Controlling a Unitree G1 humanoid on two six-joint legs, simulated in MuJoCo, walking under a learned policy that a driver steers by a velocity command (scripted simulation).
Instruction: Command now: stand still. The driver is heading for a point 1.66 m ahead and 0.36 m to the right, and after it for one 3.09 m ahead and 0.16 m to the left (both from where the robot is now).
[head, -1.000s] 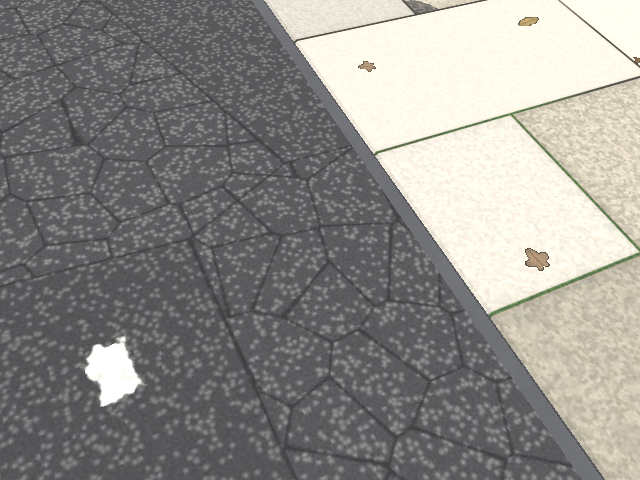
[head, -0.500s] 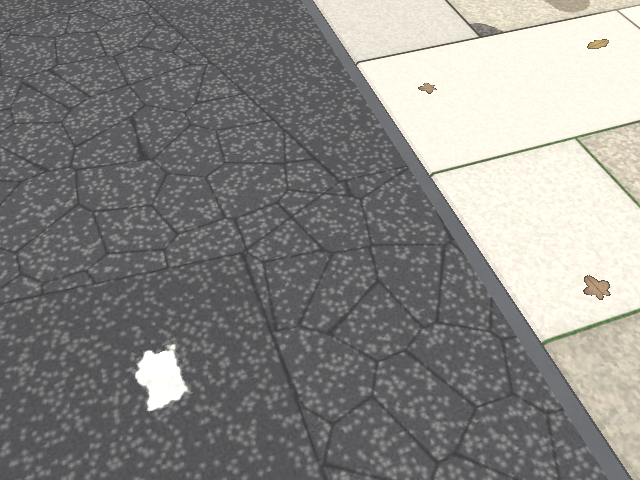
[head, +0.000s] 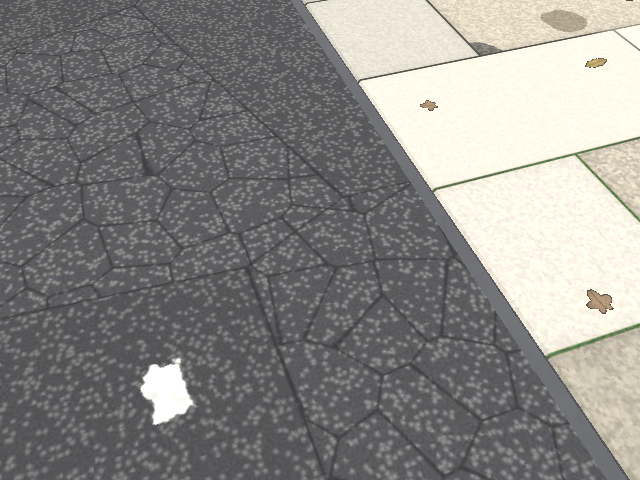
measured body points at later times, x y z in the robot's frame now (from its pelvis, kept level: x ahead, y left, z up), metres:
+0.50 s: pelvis +0.00 -0.01 +0.00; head +0.01 -0.01 +0.45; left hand +0.03 +0.25 -0.15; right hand +0.03 -0.26 -0.15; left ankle -0.02 +0.12 -0.74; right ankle +0.01 -0.15 -0.74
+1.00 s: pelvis +0.01 -0.02 -0.01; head +0.01 -0.02 +0.44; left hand +0.01 +0.23 -0.16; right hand -0.01 -0.26 -0.16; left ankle -0.02 +0.12 -0.74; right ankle +0.00 -0.15 -0.73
